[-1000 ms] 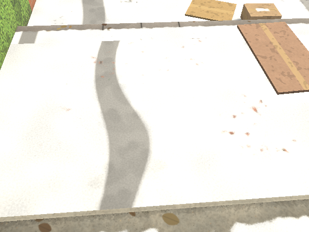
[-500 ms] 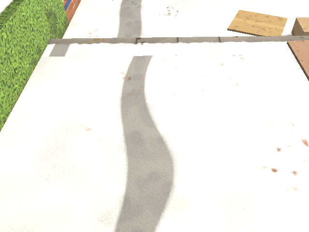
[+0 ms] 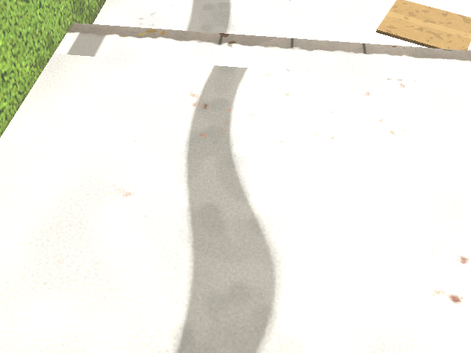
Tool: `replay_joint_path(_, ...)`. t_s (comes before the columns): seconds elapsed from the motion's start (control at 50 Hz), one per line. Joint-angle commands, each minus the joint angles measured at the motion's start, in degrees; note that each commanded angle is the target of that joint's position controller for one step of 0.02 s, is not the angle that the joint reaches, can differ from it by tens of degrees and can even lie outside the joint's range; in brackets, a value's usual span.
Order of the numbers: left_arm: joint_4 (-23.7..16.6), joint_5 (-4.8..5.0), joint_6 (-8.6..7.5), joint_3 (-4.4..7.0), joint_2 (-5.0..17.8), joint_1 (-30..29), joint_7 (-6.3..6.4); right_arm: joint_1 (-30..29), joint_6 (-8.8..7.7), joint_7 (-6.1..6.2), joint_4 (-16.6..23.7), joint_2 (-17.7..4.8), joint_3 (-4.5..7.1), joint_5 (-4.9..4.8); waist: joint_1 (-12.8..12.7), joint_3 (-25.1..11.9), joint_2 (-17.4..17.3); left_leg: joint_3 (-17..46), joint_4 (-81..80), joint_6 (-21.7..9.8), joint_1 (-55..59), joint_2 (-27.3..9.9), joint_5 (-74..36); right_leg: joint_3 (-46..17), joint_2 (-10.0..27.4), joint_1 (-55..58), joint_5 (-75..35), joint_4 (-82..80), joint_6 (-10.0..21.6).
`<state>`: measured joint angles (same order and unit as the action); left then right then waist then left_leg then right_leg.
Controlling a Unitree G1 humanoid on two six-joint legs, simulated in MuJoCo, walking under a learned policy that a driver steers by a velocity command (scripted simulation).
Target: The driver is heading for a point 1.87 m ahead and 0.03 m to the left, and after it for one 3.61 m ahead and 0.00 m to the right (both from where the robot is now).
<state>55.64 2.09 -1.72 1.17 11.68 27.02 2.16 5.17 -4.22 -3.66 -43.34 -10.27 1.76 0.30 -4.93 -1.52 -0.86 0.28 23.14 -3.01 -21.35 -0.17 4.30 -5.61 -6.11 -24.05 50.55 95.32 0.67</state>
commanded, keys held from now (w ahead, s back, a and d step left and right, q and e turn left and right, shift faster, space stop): no key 1.00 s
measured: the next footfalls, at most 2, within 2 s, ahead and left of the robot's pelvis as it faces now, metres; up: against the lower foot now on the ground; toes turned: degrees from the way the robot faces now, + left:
right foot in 0.28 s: +0.14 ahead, -0.17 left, +0.00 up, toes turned +3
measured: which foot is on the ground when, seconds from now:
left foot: down 0.00-1.00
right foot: up 0.00-0.26, down 0.28-1.00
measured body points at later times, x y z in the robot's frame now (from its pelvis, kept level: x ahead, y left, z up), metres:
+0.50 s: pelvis +0.11 -0.01 -0.02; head +0.11 -0.02 +0.43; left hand +0.14 +0.21 -0.17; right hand +0.16 -0.24 -0.17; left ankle +0.07 +0.10 -0.74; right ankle +0.10 -0.17 -0.74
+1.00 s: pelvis +0.11 +0.00 +0.00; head +0.12 +0.01 +0.45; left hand +0.12 +0.23 -0.16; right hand +0.11 -0.22 -0.16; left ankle +0.07 +0.10 -0.74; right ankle +0.10 -0.17 -0.74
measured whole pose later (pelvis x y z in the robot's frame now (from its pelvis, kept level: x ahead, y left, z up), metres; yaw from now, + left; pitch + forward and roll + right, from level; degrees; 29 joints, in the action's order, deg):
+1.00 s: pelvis +0.11 +0.00 +0.00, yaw +1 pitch -1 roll -1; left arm 61.6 1.0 3.1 3.1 8.9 14.7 3.0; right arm 17.6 1.4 1.5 -60.5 -7.8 1.2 -0.1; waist 0.7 1.5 0.6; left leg -1.6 23.8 -1.9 -6.7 0.8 16.4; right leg -3.8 2.7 -8.2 12.6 21.4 -4.1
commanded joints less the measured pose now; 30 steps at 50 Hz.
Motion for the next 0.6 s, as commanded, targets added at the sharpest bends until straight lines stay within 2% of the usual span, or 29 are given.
replay_joint_path(0.02, -3.55, 0.96, -1.17, -0.12, 4.88, 4.75, -1.47, 24.56, 3.09, 0.94, -5.74, -5.12, 0.66, -0.75, 10.00, -20.40, -6.44, 15.55, 14.15, -15.91, 47.65, -21.89, -47.17, -7.01, 5.81, -34.64, -0.26, 16.79, -4.22)
replay_joint_path(0.04, -8.14, 1.44, -0.07, -1.43, 1.34, -1.46, -0.51, 17.44, 3.26, 1.55, -6.36, -8.44, 0.99, -0.35, 5.66, -16.12, -4.46, 23.87, 5.69, -19.21, 34.76, -24.97, -25.16, -3.11, 9.16, -32.78, -8.54, 13.29, -4.77)
replay_joint_path(0.06, -8.88, 0.74, 1.85, -0.80, 2.47, -5.86, 1.09, 11.21, 3.38, 2.20, -4.76, -5.89, -0.24, 0.34, 3.33, -9.39, 2.12, 26.65, -0.36, -19.53, 18.15, -25.69, -19.19, -1.63, 10.26, -25.83, -12.61, 10.81, -5.12)
replay_joint_path(0.08, -8.17, 0.11, 2.91, 0.36, 4.43, -5.96, 1.82, 8.19, 2.89, 2.37, -3.77, -5.99, -0.40, 1.05, 1.95, -2.59, 3.26, 23.29, -1.30, -17.57, 5.23, -22.52, -15.55, -4.30, 10.04, -22.12, -23.82, 1.34, -4.32)
replay_joint_path(0.1, -6.61, -0.57, 3.02, 1.26, 4.98, -3.80, 2.02, 5.45, 1.37, 2.46, -3.00, -4.98, -0.84, 1.42, 0.12, 0.54, 2.43, 20.10, -1.61, -15.34, -2.18, -19.33, -19.74, -5.32, 10.69, -17.27, -29.66, -5.88, -3.44)
replay_joint_path(0.12, -5.60, -1.67, 2.59, 2.20, 4.75, -2.11, 2.33, 5.22, 0.08, 2.63, -3.49, -5.07, -0.22, 0.56, -0.97, 2.39, 1.38, 13.45, -2.35, -13.14, -6.41, -14.40, -24.93, -3.96, 10.91, -13.36, -36.65, -16.28, -3.39)
replay_joint_path(0.14, -6.18, -3.14, 1.92, 2.11, 2.82, -2.83, 2.36, 7.26, -0.44, 3.41, -4.96, -3.85, -0.48, 0.60, -0.75, 1.27, -2.26, 8.97, -1.32, -11.79, -4.82, -11.51, -29.21, -3.93, 11.70, -11.58, -41.44, -27.56, -3.83)
replay_joint_path(0.16, -6.67, -3.50, 1.56, 1.34, 0.48, -4.89, 1.91, 8.37, 0.36, 4.25, -6.07, -2.53, -0.72, -0.09, 0.22, -0.60, -4.66, 3.75, -0.79, -10.20, -2.33, -8.08, -32.26, -1.43, 12.08, -7.55, -42.79, -41.52, -3.44)
replay_joint_path(0.18, -6.21, -2.90, 1.47, 0.65, -1.53, -4.82, 1.37, 9.43, 1.34, 4.78, -7.16, -2.68, -0.73, 0.37, 0.47, -5.02, -7.70, 1.96, 1.21, -10.17, -1.79, -6.84, -38.58, 0.99, 10.46, 0.18, -44.32, -44.91, -4.14)
replay_joint_path(0.2, -6.21, -2.06, 1.72, 0.49, -1.85, -5.37, 0.95, 10.23, 1.95, 4.89, -7.91, -4.20, -0.57, 0.49, 0.30, -6.34, -9.49, 2.29, 1.23, -10.57, -0.81, -7.88, -41.47, 2.69, 9.12, 3.27, -42.75, -45.69, -4.43)
replay_joint_path(0.22, -3.34, -1.95, 1.61, 1.08, -0.04, 0.06, -0.07, 8.76, 1.54, 4.65, -7.79, -5.57, -0.50, 1.44, -1.52, -9.91, -7.59, 2.42, 3.46, -11.21, -3.65, -9.51, -39.78, 2.75, 9.10, 11.77, -51.92, -39.63, -3.82)
replay_joint_path(0.24, -3.00, -2.31, 1.99, 1.37, 0.18, 1.08, -0.57, 7.60, 1.42, 4.26, -7.50, -5.31, -0.76, 0.96, -1.98, -9.08, -6.58, 2.35, 3.18, -11.25, -4.67, -9.82, -36.04, 3.23, 8.43, 12.65, -50.57, -40.49, -3.08)
replay_joint_path(0.28, -2.98, -3.49, 2.61, 1.29, -1.20, -0.72, -0.89, 6.63, 1.80, 3.81, -7.99, -2.65, -1.48, -0.40, -1.78, -3.99, -4.49, 3.35, 5.87, -9.42, -6.14, -8.88, -25.05, 3.63, 8.37, 13.69, -47.56, -49.45, -1.17)
replay_joint_path(0.3, -3.11, -3.59, 2.60, 1.36, -0.28, -2.97, -1.03, 9.58, 1.98, 3.80, -8.59, -2.03, -1.54, -0.47, 0.31, -1.07, -2.07, 3.07, 7.83, -7.27, -6.01, -6.37, -19.86, 3.22, 8.84, 13.62, -54.40, -56.25, 0.05)
replay_joint_path(0.32, -3.26, -2.71, 3.04, 2.18, 3.62, -6.71, -0.97, 16.66, 2.43, 4.01, -9.19, -2.80, -0.97, -0.12, 5.69, 0.55, 4.41, 1.92, 8.78, -4.64, -4.09, -1.99, -10.11, 1.07, 9.55, 11.48, -62.77, -59.82, 1.76)
replay_joint_path(0.34, -3.69, -1.63, 3.52, 2.72, 4.91, -8.59, -0.98, 19.76, 2.97, 4.28, -10.07, -4.23, -0.49, -0.03, 7.13, 0.80, 7.89, 1.09, 10.08, -2.95, -2.46, -0.47, 0.08, -0.75, 10.32, 10.80, -59.18, -62.73, 2.76)
replay_joint_path(0.36, -3.69, -1.28, 3.84, 2.66, 4.23, -9.06, -1.08, 19.40, 3.46, 4.47, -10.11, -4.76, -0.25, -0.33, 7.05, 0.86, 8.08, 0.48, 10.59, -2.19, -2.25, 0.18, 5.27, -1.14, 10.83, 11.02, -56.33, -64.88, 2.75)
replay_joint_path(0.38, -3.49, -1.17, 4.05, 2.45, 3.47, -8.66, -1.21, 17.97, 3.96, 4.65, -9.86, -4.67, -0.10, -0.61, 6.59, 0.59, 6.48, 0.33, 11.04, -1.90, -2.37, 0.41, 7.01, -0.86, 10.99, 11.86, -55.81, -66.14, 2.43)
replay_joint_path(0.4, -2.94, -1.10, 4.01, 2.47, 3.31, -9.57, -1.26, 17.89, 4.75, 4.73, -9.31, -3.52, -0.17, -0.66, 7.84, 1.37, 9.04, -0.70, 8.79, -1.32, 1.03, 0.82, 9.24, -2.96, 11.63, 7.07, -46.17, -68.50, 3.00)
replay_joint_path(0.42, -3.21, -1.20, 3.64, 2.23, 1.95, -10.67, -1.27, 16.41, 5.48, 4.92, -9.53, -3.85, 0.06, -0.47, 7.15, 2.48, 6.87, -0.50, 7.70, -0.89, 3.91, 0.13, 10.59, -2.63, 10.94, 4.43, -42.50, -69.63, 2.74)
replay_joint_path(0.48, -1.66, -1.43, 3.23, 2.54, 2.05, -10.14, -0.95, 14.69, 6.11, 5.25, -9.59, -2.45, -0.14, 0.12, 6.13, 2.20, 3.22, 0.45, 5.44, -1.28, 4.97, -1.20, 5.14, 0.24, 8.91, 9.07, -47.30, -68.86, 0.64)
replay_joint_path(0.56, 0.25, -1.54, 3.30, 2.56, 1.35, -8.74, -0.34, 14.81, 5.70, 5.56, -10.72, -2.97, 0.10, -0.46, 5.50, 0.40, 2.16, 0.27, 4.68, -1.24, 7.49, -1.80, -3.40, 0.87, 8.63, 14.18, -54.05, -69.52, 0.13)
replay_joint_path(0.6, 0.88, -1.11, 3.45, 2.72, 1.52, -8.70, -0.11, 14.99, 5.60, 5.71, -11.57, -2.46, -0.03, -0.66, 5.36, 0.53, 1.22, 0.10, 3.78, -0.90, 8.36, -2.10, -5.53, 1.13, 8.28, 15.66, -54.16, -70.53, -0.18)
Keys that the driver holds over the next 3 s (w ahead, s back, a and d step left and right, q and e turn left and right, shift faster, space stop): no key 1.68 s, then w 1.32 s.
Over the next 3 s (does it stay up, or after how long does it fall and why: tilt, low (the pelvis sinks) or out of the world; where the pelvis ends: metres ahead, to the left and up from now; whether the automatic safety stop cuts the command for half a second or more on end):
stays up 0.72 -0.11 -0.17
